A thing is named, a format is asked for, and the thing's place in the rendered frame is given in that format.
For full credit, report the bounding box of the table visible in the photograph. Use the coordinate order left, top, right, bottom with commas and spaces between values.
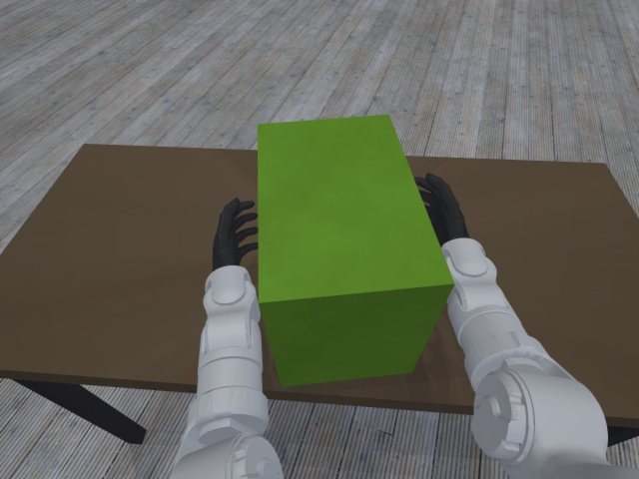
0, 144, 639, 447

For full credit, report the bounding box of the carton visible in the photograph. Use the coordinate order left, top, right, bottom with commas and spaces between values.
258, 115, 455, 387

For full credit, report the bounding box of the robot right forearm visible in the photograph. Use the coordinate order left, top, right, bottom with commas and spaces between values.
441, 238, 608, 451

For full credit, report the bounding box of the left robot upper arm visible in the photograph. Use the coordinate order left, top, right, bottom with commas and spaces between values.
170, 433, 284, 479

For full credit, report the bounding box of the robot left forearm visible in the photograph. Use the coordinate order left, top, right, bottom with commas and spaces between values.
172, 265, 269, 472

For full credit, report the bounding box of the robot right hand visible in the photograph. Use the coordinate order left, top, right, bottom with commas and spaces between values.
414, 173, 470, 247

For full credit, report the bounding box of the right robot upper arm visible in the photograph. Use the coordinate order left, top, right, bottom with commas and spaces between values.
471, 368, 639, 479

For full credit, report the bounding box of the robot left hand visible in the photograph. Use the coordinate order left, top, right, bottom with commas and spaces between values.
213, 198, 259, 271

